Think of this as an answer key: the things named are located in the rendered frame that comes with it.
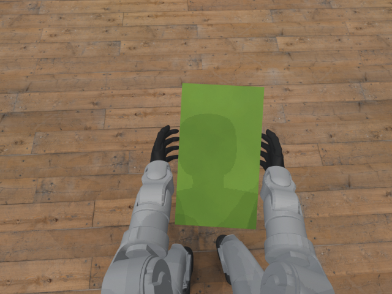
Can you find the robot left forearm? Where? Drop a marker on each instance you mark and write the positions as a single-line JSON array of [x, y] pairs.
[[147, 233]]

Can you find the right robot thigh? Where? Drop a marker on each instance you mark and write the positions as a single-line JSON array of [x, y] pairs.
[[244, 271]]

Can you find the carton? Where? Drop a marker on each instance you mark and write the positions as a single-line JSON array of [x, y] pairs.
[[219, 155]]

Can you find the robot right upper arm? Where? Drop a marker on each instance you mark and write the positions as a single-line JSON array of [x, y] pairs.
[[285, 277]]

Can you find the robot right forearm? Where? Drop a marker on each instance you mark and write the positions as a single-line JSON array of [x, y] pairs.
[[286, 237]]

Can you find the right robot hand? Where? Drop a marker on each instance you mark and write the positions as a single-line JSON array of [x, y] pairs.
[[274, 155]]

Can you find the left robot hand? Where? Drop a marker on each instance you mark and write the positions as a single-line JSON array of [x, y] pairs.
[[160, 151]]

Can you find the robot left upper arm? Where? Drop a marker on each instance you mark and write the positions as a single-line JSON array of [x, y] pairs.
[[141, 275]]

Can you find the right robot foot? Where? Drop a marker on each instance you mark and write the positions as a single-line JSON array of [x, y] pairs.
[[218, 243]]

